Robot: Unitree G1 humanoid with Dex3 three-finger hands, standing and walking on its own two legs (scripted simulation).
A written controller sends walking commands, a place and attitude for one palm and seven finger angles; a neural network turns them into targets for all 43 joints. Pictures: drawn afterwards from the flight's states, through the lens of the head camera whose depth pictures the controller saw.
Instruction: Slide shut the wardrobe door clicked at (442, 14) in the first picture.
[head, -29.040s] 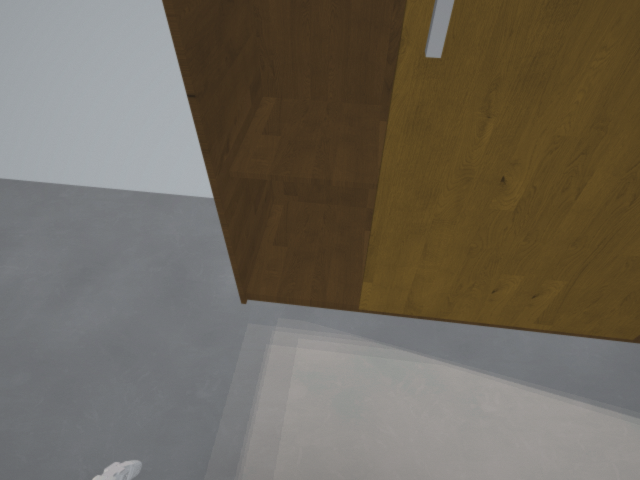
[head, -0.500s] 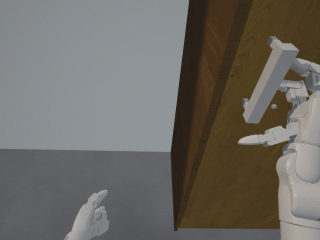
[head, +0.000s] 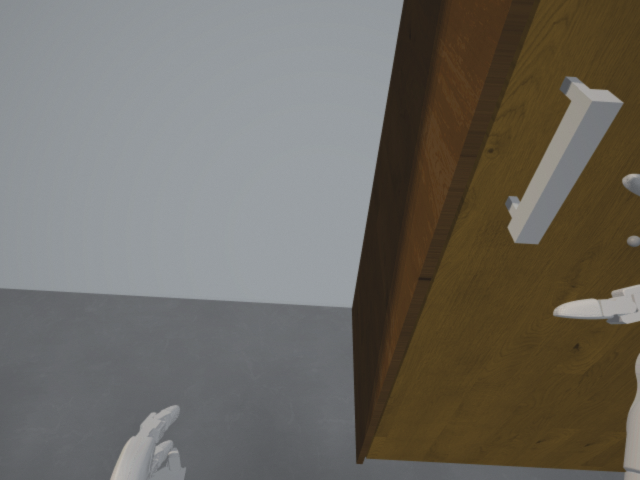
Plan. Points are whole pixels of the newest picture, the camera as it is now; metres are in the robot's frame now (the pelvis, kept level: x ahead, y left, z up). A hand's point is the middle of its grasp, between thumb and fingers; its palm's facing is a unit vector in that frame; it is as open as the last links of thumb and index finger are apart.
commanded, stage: slip the hand off the handle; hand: right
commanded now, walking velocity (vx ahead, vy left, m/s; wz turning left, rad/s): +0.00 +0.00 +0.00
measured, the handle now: (546, 163) +0.35 -0.20 +0.28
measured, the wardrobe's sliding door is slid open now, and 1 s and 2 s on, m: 0.00 0.00 0.00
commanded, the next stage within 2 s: draw the hand back to the body in 0.46 s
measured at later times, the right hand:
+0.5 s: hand out of the picture +0.19 -0.26 +0.25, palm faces +0.34 +0.94 -0.05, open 14.7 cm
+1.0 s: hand out of the picture +0.18 -0.27 +0.22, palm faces +0.14 +0.99 -0.09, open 14.7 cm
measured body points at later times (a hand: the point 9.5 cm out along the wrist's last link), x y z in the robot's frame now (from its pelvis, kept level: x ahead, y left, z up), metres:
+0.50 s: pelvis +0.00 -0.01 +0.00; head -0.04 +0.00 +0.45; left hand +0.21 +0.18 -0.06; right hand +0.17 -0.31 +0.25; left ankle +0.02 +0.11 -0.73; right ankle -0.02 -0.12 -0.73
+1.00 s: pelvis +0.00 -0.02 +0.00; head -0.08 +0.01 +0.45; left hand +0.23 +0.17 -0.04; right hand +0.16 -0.32 +0.23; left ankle +0.02 +0.11 -0.73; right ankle -0.02 -0.12 -0.73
